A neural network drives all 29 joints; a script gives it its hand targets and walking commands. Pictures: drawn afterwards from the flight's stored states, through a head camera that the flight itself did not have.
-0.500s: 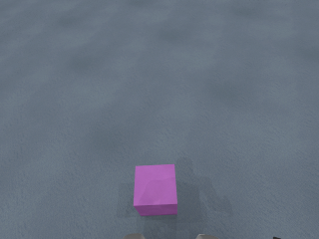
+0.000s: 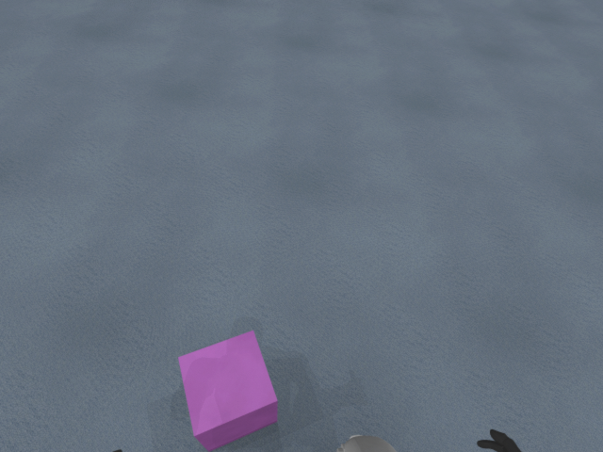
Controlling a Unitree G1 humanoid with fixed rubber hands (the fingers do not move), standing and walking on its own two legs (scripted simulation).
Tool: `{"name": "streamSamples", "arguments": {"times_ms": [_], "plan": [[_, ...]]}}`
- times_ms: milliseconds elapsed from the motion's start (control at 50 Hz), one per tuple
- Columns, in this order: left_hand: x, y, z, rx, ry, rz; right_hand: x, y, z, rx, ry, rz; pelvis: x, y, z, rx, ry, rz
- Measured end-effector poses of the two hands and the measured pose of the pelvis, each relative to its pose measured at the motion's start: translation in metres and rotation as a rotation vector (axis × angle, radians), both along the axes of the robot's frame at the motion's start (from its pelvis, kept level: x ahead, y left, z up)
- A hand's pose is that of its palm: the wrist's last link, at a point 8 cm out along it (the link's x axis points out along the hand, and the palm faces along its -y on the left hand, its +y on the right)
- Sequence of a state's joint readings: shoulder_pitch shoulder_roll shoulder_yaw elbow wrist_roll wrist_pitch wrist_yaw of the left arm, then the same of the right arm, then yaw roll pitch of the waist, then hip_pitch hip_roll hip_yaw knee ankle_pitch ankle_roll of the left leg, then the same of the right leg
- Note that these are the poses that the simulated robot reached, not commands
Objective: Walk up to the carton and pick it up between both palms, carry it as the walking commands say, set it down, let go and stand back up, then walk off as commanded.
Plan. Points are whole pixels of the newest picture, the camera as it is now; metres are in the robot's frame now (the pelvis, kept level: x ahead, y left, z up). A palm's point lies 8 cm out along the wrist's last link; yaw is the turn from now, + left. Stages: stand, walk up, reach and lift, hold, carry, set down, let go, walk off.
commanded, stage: walk off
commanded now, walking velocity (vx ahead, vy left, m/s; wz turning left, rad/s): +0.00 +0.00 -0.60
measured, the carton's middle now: (230, 391) +0.36 +0.20 -0.65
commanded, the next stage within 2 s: none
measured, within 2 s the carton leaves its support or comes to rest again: neither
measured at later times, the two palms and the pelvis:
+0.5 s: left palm (175, 417) +0.18 +0.19 -0.09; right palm out of the picture +0.02 -0.34 -0.12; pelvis +0.00 -0.05 +0.00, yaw -19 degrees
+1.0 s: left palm (225, 362) +0.27 +0.14 -0.12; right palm out of the picture -0.05 -0.29 -0.09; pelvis +0.02 -0.01 +0.00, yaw -38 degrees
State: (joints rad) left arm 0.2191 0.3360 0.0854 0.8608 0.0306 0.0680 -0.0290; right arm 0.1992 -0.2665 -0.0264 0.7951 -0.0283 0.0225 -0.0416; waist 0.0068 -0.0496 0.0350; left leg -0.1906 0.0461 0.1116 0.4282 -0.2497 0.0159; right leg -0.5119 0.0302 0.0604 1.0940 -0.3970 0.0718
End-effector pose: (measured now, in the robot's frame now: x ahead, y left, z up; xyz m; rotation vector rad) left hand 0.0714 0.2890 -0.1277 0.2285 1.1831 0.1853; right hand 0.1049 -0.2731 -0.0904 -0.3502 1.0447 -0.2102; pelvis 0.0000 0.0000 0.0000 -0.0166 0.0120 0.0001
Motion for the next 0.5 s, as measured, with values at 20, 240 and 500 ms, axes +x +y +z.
{"name": "streamSamples", "arguments": {"times_ms": [20,240,500], "plan": [[0.003,-0.002,0.0,-0.007,0.008,-0.016,-0.004,0.0,0.0,0.004,-0.004,-0.016,0.001,0.0,0.0,-0.002,0.0,-0.015],[0.104,-0.076,0.009,-0.01,-0.109,-0.268,-0.084,-0.041,-0.039,0.076,0.073,-0.235,0.002,-0.028,-0.015,0.012,0.0,-0.18],[0.11,-0.097,0.033,0.084,-0.091,-0.359,-0.084,-0.066,-0.032,0.115,0.006,-0.332,0.003,-0.046,-0.002,0.046,0.002,-0.325]]}}
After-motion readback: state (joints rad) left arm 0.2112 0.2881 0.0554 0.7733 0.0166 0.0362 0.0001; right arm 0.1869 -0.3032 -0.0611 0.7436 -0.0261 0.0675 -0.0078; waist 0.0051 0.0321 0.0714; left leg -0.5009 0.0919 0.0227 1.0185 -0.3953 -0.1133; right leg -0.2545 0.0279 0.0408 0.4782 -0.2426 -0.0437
